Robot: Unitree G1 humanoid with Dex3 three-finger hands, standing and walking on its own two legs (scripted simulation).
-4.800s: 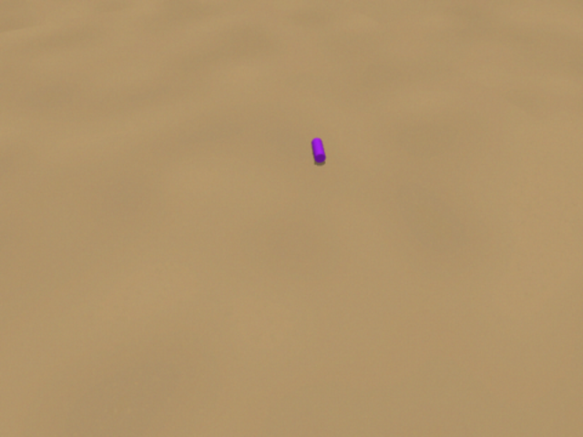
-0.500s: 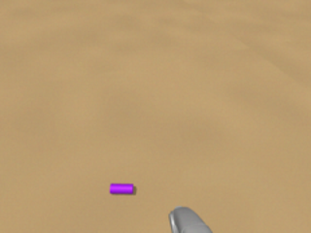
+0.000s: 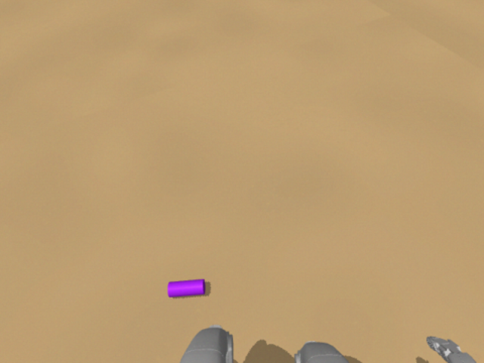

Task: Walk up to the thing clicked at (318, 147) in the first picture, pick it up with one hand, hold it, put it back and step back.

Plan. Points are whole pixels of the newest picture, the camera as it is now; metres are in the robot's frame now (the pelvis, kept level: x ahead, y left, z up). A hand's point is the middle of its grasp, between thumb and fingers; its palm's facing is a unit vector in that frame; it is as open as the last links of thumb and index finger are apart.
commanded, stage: walk up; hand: left
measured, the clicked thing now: (186, 288) +0.42 +0.29 -0.72
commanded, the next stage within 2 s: stand in 1.90 s
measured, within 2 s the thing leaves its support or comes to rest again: neither
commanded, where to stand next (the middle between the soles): +0.06 +0.01 m, yaw +3 degrees
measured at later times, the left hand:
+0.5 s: hand out of the picture +0.04 +0.27 -0.13, palm faces -0.01 -0.89 -0.45, open 7.4 cm
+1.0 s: hand out of the picture +0.04 +0.28 -0.13, palm faces +0.05 -0.93 -0.36, open 7.4 cm
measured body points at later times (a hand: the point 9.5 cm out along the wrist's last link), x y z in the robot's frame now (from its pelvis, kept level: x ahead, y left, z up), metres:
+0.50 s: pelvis -0.02 +0.00 +0.00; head +0.03 -0.02 +0.45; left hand +0.05 +0.32 -0.10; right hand +0.11 -0.32 -0.12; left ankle +0.02 +0.15 -0.69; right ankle -0.02 -0.12 -0.71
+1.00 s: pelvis -0.02 +0.01 +0.02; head -0.01 +0.01 +0.47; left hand +0.04 +0.33 -0.10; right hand +0.06 -0.29 -0.11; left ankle +0.00 +0.16 -0.71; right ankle -0.02 -0.12 -0.71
